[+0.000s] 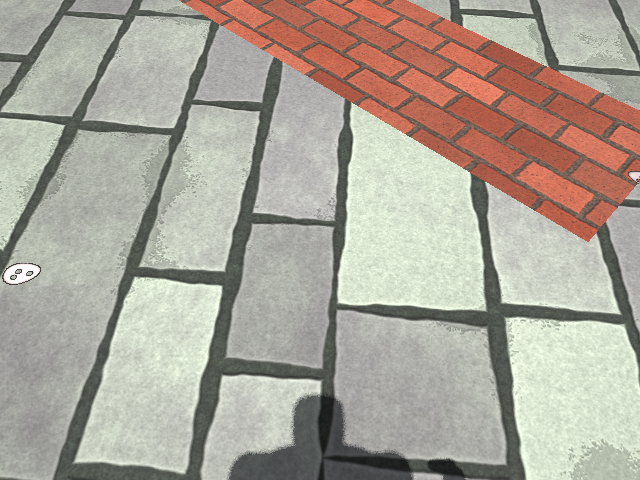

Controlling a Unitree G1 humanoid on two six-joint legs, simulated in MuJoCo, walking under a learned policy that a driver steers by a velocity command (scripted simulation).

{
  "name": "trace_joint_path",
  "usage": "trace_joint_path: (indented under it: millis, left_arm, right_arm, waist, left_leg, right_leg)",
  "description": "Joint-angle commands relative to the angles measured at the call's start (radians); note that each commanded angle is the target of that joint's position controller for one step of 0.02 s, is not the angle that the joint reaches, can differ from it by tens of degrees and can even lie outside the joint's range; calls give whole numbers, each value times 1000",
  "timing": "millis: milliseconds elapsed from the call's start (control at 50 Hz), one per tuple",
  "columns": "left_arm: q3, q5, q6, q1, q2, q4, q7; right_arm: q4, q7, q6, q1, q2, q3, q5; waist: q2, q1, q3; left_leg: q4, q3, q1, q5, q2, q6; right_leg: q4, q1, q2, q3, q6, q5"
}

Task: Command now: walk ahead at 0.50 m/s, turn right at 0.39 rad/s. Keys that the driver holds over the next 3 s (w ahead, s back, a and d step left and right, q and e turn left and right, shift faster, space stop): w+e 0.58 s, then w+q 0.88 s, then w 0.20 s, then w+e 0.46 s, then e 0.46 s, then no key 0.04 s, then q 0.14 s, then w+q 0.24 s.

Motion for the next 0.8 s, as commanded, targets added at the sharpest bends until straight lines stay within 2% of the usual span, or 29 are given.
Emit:
trace_joint_path:
  millis: [20,100,180,240,280,320,340,360,380,400,420,440,460,480,500,520,560,580,620,660,720,800]
  left_arm:
    - [19,0,11,-7,47,-81,2]
    - [17,9,27,-88,25,-118,-5]
    - [4,11,20,-214,5,-160,-33]
    - [4,9,23,-298,15,-202,-48]
    - [9,11,25,-325,30,-227,-56]
    - [27,14,31,-283,60,-236,-59]
    - [46,12,33,-187,90,-217,-57]
    - [79,8,37,-20,145,-171,-45]
    - [113,2,49,120,244,-142,-22]
    - [113,-2,38,41,320,-178,-23]
    - [86,5,22,58,229,-196,-33]
    - [72,13,7,37,177,-185,-33]
    - [63,12,-1,-18,153,-186,-34]
    - [50,15,-2,-79,107,-195,-30]
    - [47,29,-3,-109,110,-214,-24]
    - [47,29,-5,-123,106,-221,-21]
    - [51,24,-10,-108,120,-214,-9]
    - [55,20,-10,-93,132,-207,-2]
    - [48,21,-11,-71,121,-187,8]
    - [43,21,-12,-47,115,-167,10]
    - [43,22,-18,5,129,-131,5]
    - [48,24,-8,45,142,-84,7]
  right_arm:
    - [-11,-1,-28,34,-101,-37,-2]
    - [28,-13,-37,38,-137,-54,-5]
    - [57,-25,-27,67,-175,-65,4]
    - [86,-27,-11,109,-199,-75,19]
    - [101,-27,3,123,-215,-82,30]
    - [102,-32,18,114,-246,-90,38]
    - [99,-34,28,102,-255,-92,41]
    - [94,-38,32,97,-239,-84,42]
    - [73,-40,25,126,-180,-60,7]
    - [12,-31,-5,176,-71,-23,-6]
    - [7,-16,-42,79,-169,-40,30]
    - [-17,-9,-58,8,-185,-43,58]
    - [-11,-15,-65,3,-168,-39,42]
    - [5,-25,-60,-7,-172,-46,9]
    - [4,-23,-49,22,-174,-49,5]
    - [6,-22,-39,35,-173,-51,0]
    - [6,-22,-22,25,-146,-46,-5]
    - [-7,-23,-18,-12,-134,-42,-8]
    - [-9,-16,-16,-59,-105,-27,-5]
    - [-13,-5,-20,-117,-85,-16,5]
    - [-31,9,-26,-193,-96,-12,23]
    - [-64,31,-31,-241,-115,-13,28]
  waist:
    - [158,-19,-30]
    - [99,-16,12]
    - [79,-59,45]
    - [74,-83,73]
    - [81,-80,75]
    - [113,-39,22]
    - [118,20,-38]
    - [95,107,-124]
    - [-62,142,-214]
    - [-261,24,-319]
    - [-102,101,-356]
    - [-68,96,-224]
    - [19,46,-133]
    - [41,15,-92]
    - [-17,-22,-84]
    - [-14,-33,-79]
    - [6,-40,-66]
    - [10,-30,-48]
    - [-10,-7,-37]
    - [-33,29,-23]
    - [-37,70,14]
    - [-24,80,52]
  left_leg:
    - [-301,-250,186,105,280,174]
    - [-339,-95,185,220,272,168]
    - [-351,29,205,232,257,140]
    - [-330,68,294,240,282,121]
    - [-277,91,361,335,297,104]
    - [-140,123,398,662,294,81]
    - [9,146,385,801,277,64]
    - [229,173,291,792,234,30]
    - [562,178,20,374,179,-23]
    - [895,21,-381,-399,-50,-81]
    - [946,-170,-479,-384,-5,-55]
    - [909,-156,-528,-302,35,-29]
    - [810,-156,-484,-222,81,-21]
    - [718,-153,-412,-169,113,-19]
    - [690,-162,-349,-137,122,-29]
    - [657,-160,-318,-127,123,-44]
    - [571,-138,-297,-80,111,-73]
    - [507,-130,-315,-32,101,-88]
    - [350,-118,-308,122,97,-99]
    - [213,-101,-256,272,83,-94]
    - [125,-95,-256,351,74,-65]
    - [69,-99,-379,213,66,0]
  right_leg:
    - [5,-205,-87,60,9,81]
    - [-151,-255,-87,65,22,244]
    - [-370,-207,-68,-1,2,406]
    - [-460,-222,-60,-30,-27,382]
    - [-493,-218,-39,-62,-55,306]
    - [-498,-110,23,-123,-94,200]
    - [-515,21,70,-154,-120,174]
    - [-569,265,118,-156,-157,223]
    - [-591,563,-38,107,-225,256]
    - [-775,810,-263,720,-429,13]
    - [-870,815,-284,771,-402,-54]
    - [-864,717,-252,622,-356,5]
    - [-859,563,-204,498,-317,128]
    - [-869,452,-155,395,-277,233]
    - [-885,371,-147,374,-291,320]
    - [-903,327,-136,357,-298,377]
    - [-919,261,-109,290,-298,439]
    - [-924,244,-98,268,-293,457]
    - [-933,245,-73,192,-260,464]
    - [-939,232,-54,138,-225,406]
    - [-955,283,-100,147,-218,323]
    - [-903,486,-181,145,-202,432]
Next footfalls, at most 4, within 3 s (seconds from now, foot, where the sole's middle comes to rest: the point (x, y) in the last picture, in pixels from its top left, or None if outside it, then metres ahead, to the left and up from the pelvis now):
0.36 right None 0.33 -0.18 -0.77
0.90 left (365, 385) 0.69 -0.08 -0.77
1.40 right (459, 299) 0.93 -0.32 -0.77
1.86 left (346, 222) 1.18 -0.04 -0.77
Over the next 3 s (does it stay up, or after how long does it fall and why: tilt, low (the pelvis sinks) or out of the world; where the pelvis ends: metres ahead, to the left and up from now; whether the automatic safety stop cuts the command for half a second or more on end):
stays up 1.40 -0.21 0.00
